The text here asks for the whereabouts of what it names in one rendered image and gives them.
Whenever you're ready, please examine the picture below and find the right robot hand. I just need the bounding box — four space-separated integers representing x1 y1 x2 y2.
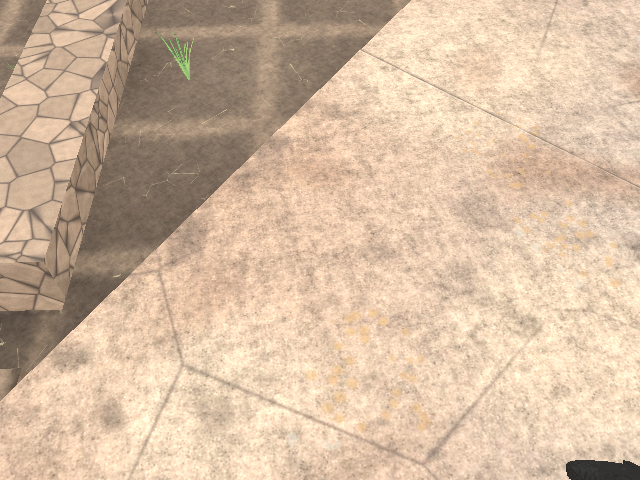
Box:
566 460 640 480

